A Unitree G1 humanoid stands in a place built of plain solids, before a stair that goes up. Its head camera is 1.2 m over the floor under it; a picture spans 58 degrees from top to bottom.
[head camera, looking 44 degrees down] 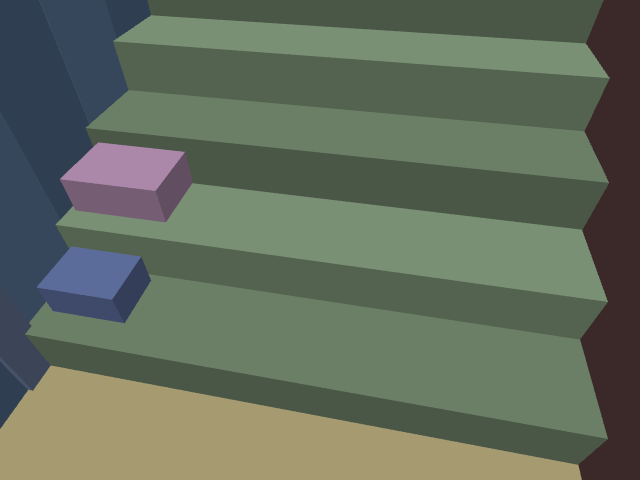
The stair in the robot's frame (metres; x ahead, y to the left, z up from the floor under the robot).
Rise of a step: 0.17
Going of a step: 0.27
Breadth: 1.54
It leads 11 degrees to the right of straight ahead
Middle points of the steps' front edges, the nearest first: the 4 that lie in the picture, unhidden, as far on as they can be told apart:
0.54 0.09 0.17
0.81 0.03 0.34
1.08 -0.02 0.51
1.35 -0.07 0.68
